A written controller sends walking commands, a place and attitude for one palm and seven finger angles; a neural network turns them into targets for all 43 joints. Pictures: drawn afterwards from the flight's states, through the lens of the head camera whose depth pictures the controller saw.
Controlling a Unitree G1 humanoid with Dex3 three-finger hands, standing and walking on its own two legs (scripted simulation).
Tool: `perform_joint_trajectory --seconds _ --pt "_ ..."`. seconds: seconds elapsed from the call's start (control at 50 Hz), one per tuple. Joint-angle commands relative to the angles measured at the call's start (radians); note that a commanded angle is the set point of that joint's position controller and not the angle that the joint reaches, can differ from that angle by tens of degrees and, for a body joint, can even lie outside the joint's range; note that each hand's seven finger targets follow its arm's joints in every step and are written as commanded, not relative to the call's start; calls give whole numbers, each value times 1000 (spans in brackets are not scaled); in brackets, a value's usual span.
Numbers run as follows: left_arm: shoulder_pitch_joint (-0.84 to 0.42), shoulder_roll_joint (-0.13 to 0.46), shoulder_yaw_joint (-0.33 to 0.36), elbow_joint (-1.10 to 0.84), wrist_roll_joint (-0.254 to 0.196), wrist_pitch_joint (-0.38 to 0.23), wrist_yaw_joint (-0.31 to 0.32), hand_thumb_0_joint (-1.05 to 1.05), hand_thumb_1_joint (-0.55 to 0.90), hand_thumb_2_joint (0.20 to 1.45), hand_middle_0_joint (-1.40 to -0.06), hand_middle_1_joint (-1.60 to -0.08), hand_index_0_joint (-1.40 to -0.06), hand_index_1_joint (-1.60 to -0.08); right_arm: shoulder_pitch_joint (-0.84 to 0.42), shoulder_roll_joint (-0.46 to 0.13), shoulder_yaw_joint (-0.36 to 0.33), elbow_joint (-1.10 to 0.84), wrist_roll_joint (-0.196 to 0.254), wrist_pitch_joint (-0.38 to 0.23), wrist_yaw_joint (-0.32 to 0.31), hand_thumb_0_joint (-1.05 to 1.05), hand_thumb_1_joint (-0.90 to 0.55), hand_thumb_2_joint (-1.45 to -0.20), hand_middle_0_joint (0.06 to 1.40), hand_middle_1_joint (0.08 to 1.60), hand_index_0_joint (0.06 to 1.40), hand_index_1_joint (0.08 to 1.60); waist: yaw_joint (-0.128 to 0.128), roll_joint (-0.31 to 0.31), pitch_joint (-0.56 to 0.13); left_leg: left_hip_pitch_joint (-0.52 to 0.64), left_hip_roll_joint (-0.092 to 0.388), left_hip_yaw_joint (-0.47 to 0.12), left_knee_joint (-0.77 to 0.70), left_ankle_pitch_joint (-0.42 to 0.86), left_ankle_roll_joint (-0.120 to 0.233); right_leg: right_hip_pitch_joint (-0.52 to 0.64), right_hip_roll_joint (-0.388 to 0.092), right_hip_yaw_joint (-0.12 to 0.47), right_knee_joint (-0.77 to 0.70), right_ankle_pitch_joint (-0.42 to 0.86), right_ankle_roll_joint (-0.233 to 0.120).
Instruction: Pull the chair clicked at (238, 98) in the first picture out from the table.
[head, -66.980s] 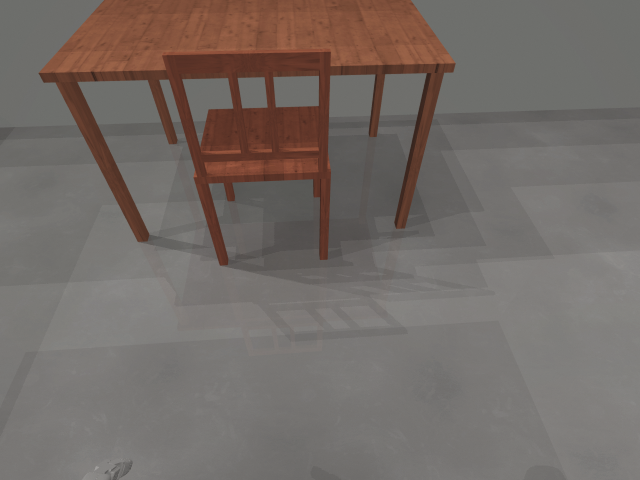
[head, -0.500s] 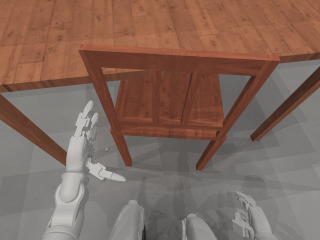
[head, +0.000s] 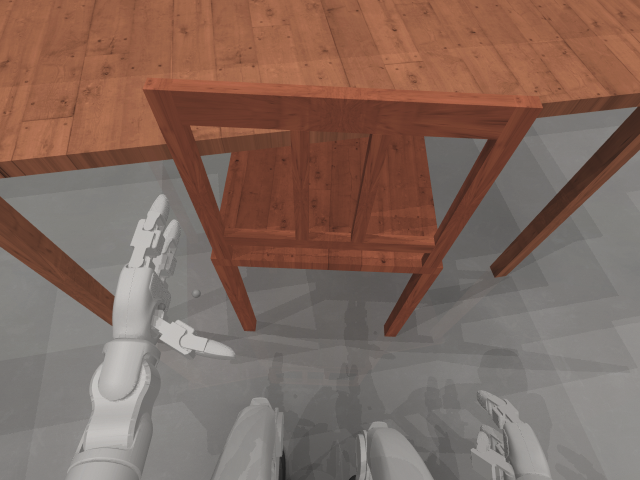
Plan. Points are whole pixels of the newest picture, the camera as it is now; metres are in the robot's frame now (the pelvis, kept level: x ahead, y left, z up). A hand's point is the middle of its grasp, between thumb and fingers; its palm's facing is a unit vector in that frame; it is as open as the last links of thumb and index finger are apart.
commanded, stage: aim the fingers beside a spindle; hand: left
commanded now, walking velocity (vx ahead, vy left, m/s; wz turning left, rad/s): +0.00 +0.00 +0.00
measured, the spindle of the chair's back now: (301, 190) +0.49 +0.04 +0.01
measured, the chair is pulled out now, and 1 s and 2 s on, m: -0.07 -0.07 -0.07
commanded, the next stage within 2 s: none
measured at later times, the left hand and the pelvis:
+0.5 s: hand (191, 299) +0.32 +0.16 +0.02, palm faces +0.01 -1.00 -0.03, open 16.9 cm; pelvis +0.01 +0.01 +0.01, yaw +0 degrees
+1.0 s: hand (185, 306) +0.31 +0.17 +0.03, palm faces +0.03 -1.00 -0.03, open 16.9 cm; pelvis +0.01 +0.01 +0.01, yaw +0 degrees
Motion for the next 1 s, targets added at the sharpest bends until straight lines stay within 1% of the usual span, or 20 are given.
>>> perform_joint_trajectory --seconds 0.0,0.02,0.06,0.1,0.16,0.2,0.24,0.26,0.32,0.4,0.44,0.48,0.54,0.6,0.68,0.72,0.78,0.88,0.92,0.98 --pt "-123 114 53 -154 -15 -43 -1 0 -500 300 -60 -80 -60 -80 4 -141 -48 -131 5 -35 -6 0 -900 -900 200 300 200 300 -12 -16 -345 347 -15 -19 -159 197 26 119 -1 53 -228 279 17" --pt "-125 88 31 -142 -21 -35 -9 0 -500 300 -60 -80 -60 -80 3 -141 -47 -131 6 -34 -4 0 -900 -900 200 300 200 300 -17 -21 -333 332 -17 -16 -156 187 27 119 -4 55 -232 277 20" --pt "-93 104 53 -128 -30 -29 -21 0 -500 300 -60 -80 -60 -80 6 -146 -51 -133 9 -33 -4 0 -900 -900 200 300 200 300 -9 -46 -322 314 -17 -13 -158 181 26 131 -4 59 -237 278 20" --pt "-87 88 35 -136 -34 -31 -27 0 -500 300 -60 -80 -60 -80 7 -145 -50 -140 10 -35 -2 0 -900 -900 200 300 200 300 -15 -56 -320 316 -17 -14 -155 192 30 131 -4 55 -235 292 19" --pt "-135 95 28 -212 -26 -65 -17 0 -500 300 -60 -80 -60 -80 3 -141 -52 -140 6 -40 -4 0 -900 -900 200 300 200 300 -10 3 -338 363 -15 -19 -160 211 26 105 -5 47 -223 287 16" --pt "-188 113 31 -266 -18 -89 1 0 -500 300 -60 -80 -60 -80 9 -140 -53 -132 0 -49 -6 0 -900 -900 200 300 200 300 -19 25 -362 394 -11 -27 -153 242 27 91 -4 42 -211 298 14" --pt "-135 141 72 -280 -18 -105 17 0 -500 300 -60 -80 -60 -80 12 -137 -55 -128 -4 -50 -7 0 -900 -900 200 300 200 300 -2 15 -395 419 -11 -25 -154 283 25 116 -3 45 -208 338 14" --pt "-117 126 54 -284 -12 -107 21 0 -500 300 -60 -80 -60 -80 11 -135 -53 -130 -4 -50 -5 0 -900 -900 200 300 200 300 0 28 -400 428 -11 -25 -158 301 23 119 -3 42 -203 352 13" --pt "-87 93 25 -236 0 -85 22 0 -500 300 -60 -80 -60 -80 10 -136 -52 -125 -4 -43 3 0 -900 -900 200 300 200 300 -11 28 -365 429 -8 -34 -165 293 20 88 -2 28 -202 336 13" --pt "-26 56 0 -147 -6 -34 -5 0 -500 300 -60 -80 -60 -80 10 -143 -54 -137 3 -27 7 0 -900 -900 200 300 200 300 -14 -25 -309 383 -11 -33 -173 241 21 88 0 24 -217 307 12" --pt "-29 56 2 -163 -12 -31 -15 0 -500 300 -60 -80 -60 -80 4 -145 -57 -146 6 -23 6 0 -900 -900 200 300 200 300 -10 -38 -326 377 -11 -28 -169 233 22 95 -2 27 -215 307 15" --pt "-57 56 -6 -226 -17 -45 -12 0 -500 300 -60 -80 -60 -80 0 -139 -55 -155 4 -25 5 0 -900 -900 200 300 200 300 -4 -11 -353 400 -12 -31 -169 254 21 102 -4 27 -211 315 12" --pt "-73 104 27 -342 -11 -90 18 0 -500 300 -60 -80 -60 -80 -3 -131 -53 -160 -3 -32 3 0 -900 -900 200 300 200 300 13 52 -399 459 -10 -38 -175 301 17 104 -2 27 -200 324 7" --pt "-85 119 38 -355 0 -111 44 0 -500 300 -60 -80 -60 -80 3 -129 -51 -144 -9 -35 1 0 -900 -900 200 300 200 300 -3 33 -397 466 -7 -46 -167 317 19 92 2 25 -196 332 9" --pt "-69 54 -25 -243 16 -79 26 0 -500 300 -60 -80 -60 -80 -5 -134 -50 -134 -6 -27 6 0 -900 -900 200 300 200 300 -23 34 -313 422 -8 -49 -173 235 15 42 1 16 -206 265 10" --pt "-58 7 -69 -159 15 -41 2 0 -500 300 -60 -80 -60 -80 -5 -139 -49 -138 0 -20 9 0 -900 -900 200 300 200 300 -38 -11 -274 384 -9 -48 -174 183 19 31 1 15 -219 235 12" --pt "-69 29 -43 -153 -1 -20 -19 0 -500 300 -60 -80 -60 -80 -3 -146 -52 -150 5 -15 4 0 -900 -900 200 300 200 300 -21 -33 -295 364 -14 -46 -176 168 20 60 1 19 -220 231 10" --pt "-73 142 68 -379 -14 -85 27 0 -500 300 -60 -80 -60 -80 -7 -126 -52 -167 -3 -24 -1 0 -900 -900 200 300 200 300 33 59 -450 472 -13 -35 -172 313 16 131 -2 34 -200 336 5" --pt "-41 166 95 -403 -7 -103 54 0 -500 300 -60 -80 -60 -80 -4 -121 -47 -164 -7 -24 0 0 -900 -900 200 300 200 300 35 65 -444 484 -10 -41 -180 341 13 131 2 28 -194 348 4" --pt "-36 118 58 -305 -1 -98 52 0 -500 300 -60 -80 -60 -80 -9 -123 -45 -141 -6 -22 5 0 -900 -900 200 300 200 300 -2 18 -340 406 -10 -38 -174 252 17 99 5 27 -210 289 10"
